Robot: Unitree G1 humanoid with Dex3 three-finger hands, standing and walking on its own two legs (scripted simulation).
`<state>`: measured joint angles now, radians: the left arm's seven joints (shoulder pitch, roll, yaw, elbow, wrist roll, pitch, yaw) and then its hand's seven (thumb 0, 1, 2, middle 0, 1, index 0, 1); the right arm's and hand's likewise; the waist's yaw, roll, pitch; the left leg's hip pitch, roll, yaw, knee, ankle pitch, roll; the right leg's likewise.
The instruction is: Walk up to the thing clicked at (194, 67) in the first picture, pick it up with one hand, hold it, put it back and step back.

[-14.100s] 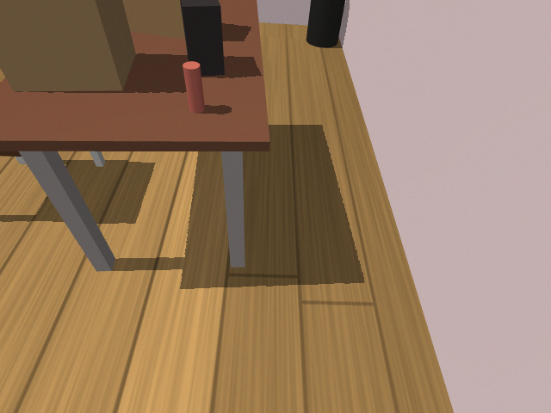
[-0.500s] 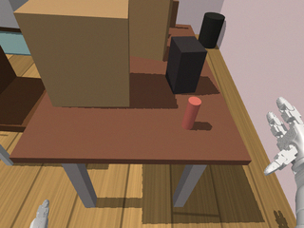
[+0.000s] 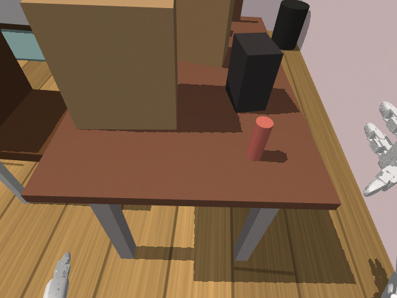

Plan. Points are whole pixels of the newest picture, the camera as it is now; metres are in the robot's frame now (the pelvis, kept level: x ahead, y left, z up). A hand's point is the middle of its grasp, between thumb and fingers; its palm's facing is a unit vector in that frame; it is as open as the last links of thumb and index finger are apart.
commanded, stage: go down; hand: right
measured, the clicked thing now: (258, 139) +0.50 -0.15 +0.03
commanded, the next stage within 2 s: approach in 1.76 s
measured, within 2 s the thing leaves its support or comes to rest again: neither
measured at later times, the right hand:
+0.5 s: hand (369, 138) +0.40 -0.33 +0.15, palm faces +0.06 +1.00 +0.00, open 17.7 cm
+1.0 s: hand (373, 126) +0.42 -0.34 +0.16, palm faces +0.08 +1.00 +0.00, open 17.6 cm
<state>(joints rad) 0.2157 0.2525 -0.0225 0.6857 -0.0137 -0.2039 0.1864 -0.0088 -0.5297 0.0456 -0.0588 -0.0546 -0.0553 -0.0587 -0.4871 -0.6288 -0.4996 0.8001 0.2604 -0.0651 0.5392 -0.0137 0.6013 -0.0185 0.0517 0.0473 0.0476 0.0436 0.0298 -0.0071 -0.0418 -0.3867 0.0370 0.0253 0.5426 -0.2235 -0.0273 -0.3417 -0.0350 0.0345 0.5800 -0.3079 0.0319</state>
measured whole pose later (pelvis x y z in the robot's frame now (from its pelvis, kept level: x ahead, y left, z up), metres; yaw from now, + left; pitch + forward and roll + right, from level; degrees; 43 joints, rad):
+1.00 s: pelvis +0.01 -0.01 -0.01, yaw +1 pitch +10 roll +2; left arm 0.26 0.26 -0.05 0.53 -0.02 -0.18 0.16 -0.01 -0.55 0.07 -0.06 -0.05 -0.05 -0.06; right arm -0.74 -0.81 -0.54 1.06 0.19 -0.07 0.57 -0.01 0.57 -0.04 0.06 0.05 0.05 0.05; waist 0.09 0.00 -0.10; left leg -0.55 0.03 0.02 0.65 -0.27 -0.03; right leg -0.53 -0.04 0.04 0.73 -0.38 0.02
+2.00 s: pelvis +0.01 -0.01 -0.02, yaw +1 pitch +12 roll +2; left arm 0.30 0.26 -0.06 0.44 -0.02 -0.18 0.14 -0.01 -0.55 0.06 -0.06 -0.05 -0.05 -0.06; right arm -0.77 -0.84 -0.54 1.10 0.18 -0.07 0.59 -0.01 0.56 -0.04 0.06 0.05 0.05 0.04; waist 0.11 0.00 -0.11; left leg -0.63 0.02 0.02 0.72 -0.30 -0.03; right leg -0.60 -0.05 0.04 0.80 -0.41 0.03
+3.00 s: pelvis -0.01 +0.00 -0.06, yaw +2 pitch +18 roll +1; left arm 0.38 0.25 0.07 0.12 0.03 -0.08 0.01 -0.01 -0.53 0.04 -0.07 -0.06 -0.07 -0.06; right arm -0.78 -0.40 -0.40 0.99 0.07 -0.28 0.16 -0.01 0.60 -0.05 0.03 0.05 0.03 0.05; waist 0.16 0.00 -0.12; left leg -0.90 0.02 0.00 0.97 -0.38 -0.03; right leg -0.84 -0.05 0.03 1.03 -0.49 0.03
